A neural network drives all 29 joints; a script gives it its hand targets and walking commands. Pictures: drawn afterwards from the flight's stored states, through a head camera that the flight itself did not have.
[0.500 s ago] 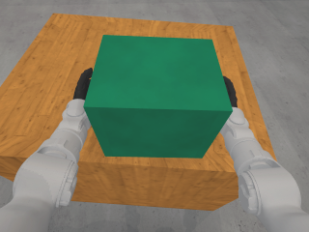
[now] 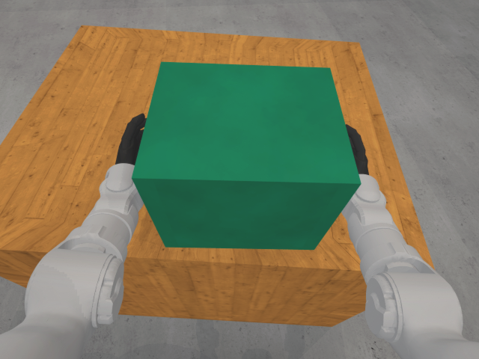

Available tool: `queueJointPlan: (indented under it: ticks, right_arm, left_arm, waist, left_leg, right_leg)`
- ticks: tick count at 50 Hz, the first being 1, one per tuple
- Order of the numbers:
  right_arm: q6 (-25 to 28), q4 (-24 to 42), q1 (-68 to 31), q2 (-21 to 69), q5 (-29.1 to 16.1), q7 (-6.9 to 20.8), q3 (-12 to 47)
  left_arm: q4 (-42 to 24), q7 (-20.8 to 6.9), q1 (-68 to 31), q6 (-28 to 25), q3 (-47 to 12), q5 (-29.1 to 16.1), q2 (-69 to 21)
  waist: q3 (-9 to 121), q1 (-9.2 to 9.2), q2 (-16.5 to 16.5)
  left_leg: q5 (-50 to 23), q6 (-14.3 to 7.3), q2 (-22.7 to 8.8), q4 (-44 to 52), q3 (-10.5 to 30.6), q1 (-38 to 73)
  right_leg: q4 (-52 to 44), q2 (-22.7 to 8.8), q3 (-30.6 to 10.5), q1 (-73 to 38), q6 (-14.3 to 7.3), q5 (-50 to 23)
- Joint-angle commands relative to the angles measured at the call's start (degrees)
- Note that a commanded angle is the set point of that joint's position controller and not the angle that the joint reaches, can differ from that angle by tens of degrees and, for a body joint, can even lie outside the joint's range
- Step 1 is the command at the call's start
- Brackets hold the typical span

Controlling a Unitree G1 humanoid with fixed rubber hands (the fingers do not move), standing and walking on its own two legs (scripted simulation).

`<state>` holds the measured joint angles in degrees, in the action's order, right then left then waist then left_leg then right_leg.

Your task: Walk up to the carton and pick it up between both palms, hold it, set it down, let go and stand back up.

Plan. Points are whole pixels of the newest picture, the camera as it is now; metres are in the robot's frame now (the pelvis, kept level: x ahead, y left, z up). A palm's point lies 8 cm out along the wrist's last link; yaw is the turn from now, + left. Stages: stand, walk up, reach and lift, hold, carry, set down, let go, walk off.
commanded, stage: reach and lift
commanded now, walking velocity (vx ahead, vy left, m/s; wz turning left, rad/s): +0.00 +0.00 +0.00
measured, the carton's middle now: (243, 162) +0.47 -0.05 +0.03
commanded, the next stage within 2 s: none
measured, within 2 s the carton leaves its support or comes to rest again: leaves its support in 0.18 s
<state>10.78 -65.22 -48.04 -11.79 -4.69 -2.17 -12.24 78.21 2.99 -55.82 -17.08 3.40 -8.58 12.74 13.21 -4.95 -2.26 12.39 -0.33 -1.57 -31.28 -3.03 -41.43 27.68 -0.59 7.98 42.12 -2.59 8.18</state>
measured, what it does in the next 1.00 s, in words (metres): stands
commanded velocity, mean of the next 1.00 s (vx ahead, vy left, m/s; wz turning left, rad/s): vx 0.00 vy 0.00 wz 0.00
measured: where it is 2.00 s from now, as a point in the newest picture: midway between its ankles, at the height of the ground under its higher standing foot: outside the picture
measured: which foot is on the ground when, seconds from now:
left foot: down 0.00-1.00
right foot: down 0.00-1.00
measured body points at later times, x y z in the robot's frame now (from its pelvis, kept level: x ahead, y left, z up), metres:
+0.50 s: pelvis +0.03 +0.01 +0.01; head +0.09 +0.00 +0.46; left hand +0.47 +0.14 +0.07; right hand +0.42 -0.24 +0.06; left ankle +0.01 +0.11 -0.72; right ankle +0.03 -0.09 -0.72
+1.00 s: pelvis +0.00 +0.00 +0.01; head +0.07 +0.01 +0.46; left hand +0.45 +0.15 +0.08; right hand +0.40 -0.24 +0.07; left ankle +0.01 +0.11 -0.72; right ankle +0.03 -0.09 -0.72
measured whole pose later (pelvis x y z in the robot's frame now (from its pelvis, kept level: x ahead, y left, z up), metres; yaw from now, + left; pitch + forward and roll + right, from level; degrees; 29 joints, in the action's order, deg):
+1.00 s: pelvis +0.00 +0.00 +0.01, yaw +0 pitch +21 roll -1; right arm 33.1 -74.3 -43.8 -10.5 11.3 -0.4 -26.4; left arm 77.1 3.7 -50.0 -28.2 8.9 -0.7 8.7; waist 13.5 -4.2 -1.5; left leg 8.5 -0.6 -0.9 -23.6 -2.8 -35.8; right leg 18.3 -0.4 8.2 35.5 -2.3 3.5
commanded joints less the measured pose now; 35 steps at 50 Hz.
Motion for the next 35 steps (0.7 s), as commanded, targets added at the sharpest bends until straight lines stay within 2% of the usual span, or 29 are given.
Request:
queueJointPlan:
  ticks: [1, 3, 4, 6, 8, 11, 12, 13, 14, 15, 17, 18, 19, 20, 23, 24, 25, 27, 28, 30, 31, 32, 35]
  right_arm:
    - [5.6, 12.4, -32.6, 23.3, 9.6, 6.1, 4.8]
    - [6.5, 8.3, -29.4, 29.0, 12.8, 8.5, 4.1]
    - [7.1, 7.5, -28.9, 29.9, 13.7, 9.3, 4.1]
    - [8.4, 7.8, -28.9, 30.8, 14.8, 10.1, 3.4]
    - [8.5, 4.7, -26.1, 30.9, 16.7, 10.6, 1.8]
    - [9.6, 4.9, -26.2, 31.1, 18.5, 10.4, 1.8]
    - [9.6, 4.1, -24.9, 31.9, 18.8, 10.3, 2.3]
    - [9.9, 4.2, -25.0, 31.6, 19.2, 10.5, 1.7]
    - [10.5, 4.4, -25.1, 31.6, 19.0, 10.6, 2.1]
    - [11.0, 4.1, -24.9, 32.0, 19.4, 10.8, 1.9]
    - [13.0, 4.6, -24.3, 32.0, 19.3, 10.5, 3.3]
    - [13.6, 5.0, -24.8, 32.5, 18.9, 10.3, 4.2]
    - [14.4, 6.1, -25.2, 32.5, 19.1, 10.1, 5.0]
    - [15.2, 5.2, -25.2, 32.7, 19.4, 10.0, 4.9]
    - [18.4, 6.0, -26.0, 32.8, 19.3, 10.1, 5.7]
    - [19.2, 6.2, -26.4, 32.5, 19.0, 10.1, 6.1]
    - [19.8, 5.1, -26.8, 31.7, 19.6, 10.0, 6.0]
    - [21.1, 5.5, -27.3, 31.0, 19.5, 9.9, 6.5]
    - [21.7, 5.7, -27.7, 31.5, 19.7, 9.7, 6.8]
    - [22.7, 4.2, -28.0, 31.1, 20.7, 9.6, 5.2]
    - [22.9, 2.9, -27.9, 31.1, 20.7, 9.7, 4.9]
    - [23.6, 3.1, -28.6, 30.2, 20.6, 9.7, 4.4]
    - [24.8, 1.5, -29.2, 29.3, 21.7, 9.5, 3.4]
  left_arm:
    - [-11.6, -7.0, -35.4, -6.4, -3.9, 6.0, -23.8]
    - [-9.2, -8.9, -34.0, -8.1, -3.8, 9.4, -29.0]
    - [-7.7, -9.2, -33.2, -8.9, -2.9, 10.0, -29.8]
    - [-6.9, -9.0, -32.2, -10.1, -1.8, 10.9, -30.5]
    - [-5.4, -9.0, -30.8, -10.2, -0.6, 12.5, -30.5]
    - [-5.6, -9.0, -29.9, -10.5, 0.1, 13.1, -30.9]
    - [-5.3, -9.0, -28.7, -10.7, 0.1, 13.4, -30.7]
    - [-6.0, -8.8, -29.4, -10.7, -0.4, 13.3, -30.5]
    - [-6.7, -8.6, -29.2, -10.8, -0.8, 13.2, -31.5]
    - [-8.0, -8.4, -29.6, -11.1, -2.0, 12.9, -32.0]
    - [-9.8, -8.3, -29.0, -12.2, -3.4, 12.0, -33.5]
    - [-9.5, -8.4, -28.7, -12.5, -3.2, 12.6, -33.3]
    - [-10.2, -8.5, -28.1, -13.0, -3.2, 12.8, -34.1]
    - [-11.4, -8.3, -28.0, -13.2, -3.4, 12.9, -34.6]
    - [-11.4, -8.0, -27.4, -14.8, -3.8, 13.4, -35.9]
    - [-11.4, -7.8, -26.7, -15.0, -4.0, 13.7, -36.5]
    - [-11.9, -7.7, -27.5, -15.1, -4.3, 13.4, -36.9]
    - [-11.6, -8.0, -26.8, -15.5, -4.0, 14.3, -36.9]
    - [-11.2, -8.2, -26.2, -15.8, -3.5, 14.8, -36.3]
    - [-13.1, -8.2, -29.2, -16.5, -3.7, 15.5, -36.2]
    - [-13.9, -7.8, -29.7, -16.6, -4.2, 15.0, -36.9]
    - [-14.7, -7.5, -30.4, -16.9, -5.1, 14.2, -37.0]
    - [-14.2, -7.3, -30.4, -17.0, -5.6, 14.8, -37.1]
  waist:
    - [41.9, -2.35, 0.0]
    - [37.8, -2.77, -3.2]
    - [37.2, -1.65, -3.0]
    - [36.2, -1.09, -3.6]
    - [31.9, -2.03, -3.0]
    - [31.3, -2.08, -1.5]
    - [29.5, -1.22, -1.0]
    - [30.0, -1.96, -1.1]
    - [30.4, -1.57, -1.7]
    - [31.6, -2.58, -1.4]
    - [32.6, -3.16, -0.9]
    - [33.0, -2.17, -1.6]
    - [33.3, -2.19, -0.6]
    - [34.7, -2.31, -1.5]
    - [34.6, -1.78, -0.3]
    - [34.6, -1.67, 0.2]
    - [33.8, -2.41, 0.2]
    - [32.9, -1.67, 0.3]
    - [33.0, -1.28, 1.5]
    - [33.3, -1.51, 0.6]
    - [33.6, -1.89, -0.4]
    - [35.1, -1.85, -0.5]
    - [36.3, -1.66, 0.0]
  left_leg:
    - [-16.9, 2.6, 1.8, 3.6, 3.5, 18.9]
    - [-16.4, 2.9, 1.6, 4.5, 3.8, 20.2]
    - [-16.7, 3.0, 1.4, 4.6, 3.5, 20.8]
    - [-15.2, 2.8, 1.4, 5.4, 3.3, 19.5]
    - [-14.3, 3.0, 1.1, 6.5, 3.2, 19.3]
    - [-12.9, 2.9, 1.5, 7.6, 3.1, 18.5]
    - [-11.9, 2.7, 1.4, 8.4, 2.8, 17.4]
    - [-11.9, 2.8, 1.3, 8.5, 2.8, 17.2]
    - [-14.0, 2.9, 1.2, 8.3, 2.7, 17.4]
    - [-14.8, 3.2, 1.0, 8.3, 2.9, 19.4]
    - [-21.1, 4.3, 0.8, 6.5, 3.4, 21.4]
    - [-21.6, 4.3, 0.9, 6.3, 3.2, 20.6]
    - [-21.9, 4.2, 0.8, 6.5, 3.5, 20.0]
    - [-22.7, 4.7, 1.1, 6.4, 3.3, 20.3]
    - [-26.3, 4.8, 0.9, 5.6, 3.3, 20.7]
    - [-27.4, 4.9, 0.5, 5.8, 3.4, 21.9]
    - [-27.9, 5.2, 0.5, 5.5, 3.7, 22.8]
    - [-27.5, 5.2, 0.7, 5.6, 3.4, 22.1]
    - [-26.2, 4.5, 1.0, 6.1, 3.0, 19.7]
    - [-22.0, 4.5, 0.8, 7.9, 2.8, 18.8]
    - [-21.4, 4.9, 0.7, 7.6, 3.2, 20.0]
    - [-23.5, 5.1, 0.6, 6.9, 2.9, 20.9]
    - [-22.1, 5.2, 0.4, 6.8, 2.7, 23.2]
  right_leg:
    - [0.4, -0.6, -5.1, -34.8, 3.1, -27.5]
    - [-0.7, -1.2, -4.9, -35.3, 2.5, -27.5]
    - [-1.2, -1.1, -4.6, -34.4, 2.3, -26.5]
    - [-1.5, -1.3, -4.6, -35.1, 1.9, -25.7]
    - [-2.4, -1.3, -4.7, -36.3, 1.9, -25.4]
    - [-2.5, -1.3, -4.6, -38.1, 2.6, -26.6]
    - [-2.7, -1.6, -4.7, -39.3, 2.9, -27.0]
    - [-2.4, -1.5, -4.6, -39.4, 2.7, -27.5]
    - [-2.3, -1.7, -4.7, -39.6, 2.5, -28.5]
    - [-2.5, -1.3, -4.2, -38.4, 2.6, -28.8]
    - [-1.8, -1.0, -3.8, -39.4, 2.9, -35.2]
    - [-1.9, -1.4, -3.9, -39.7, 3.2, -36.4]
    - [-1.7, -1.3, -4.1, -41.4, 3.3, -38.1]
    - [-1.2, -1.1, -4.0, -41.4, 3.3, -39.1]
    - [-1.4, -0.8, -3.7, -41.5, 3.2, -40.8]
    - [-1.7, -0.4, -3.4, -40.6, 3.1, -40.2]
    - [-1.9, -0.4, -3.0, -39.7, 3.1, -40.2]
    - [-2.1, -0.4, -3.1, -39.9, 3.4, -40.6]
    - [-2.1, -0.6, -3.9, -41.6, 3.5, -40.5]
    - [-2.8, -0.9, -3.7, -41.5, 3.2, -37.2]
    - [-2.8, -0.8, -3.3, -39.3, 2.8, -34.8]
    - [-3.1, -0.4, -3.0, -37.6, 2.5, -33.9]
    - [-4.2, 0.3, -2.6, -34.2, 1.9, -29.7]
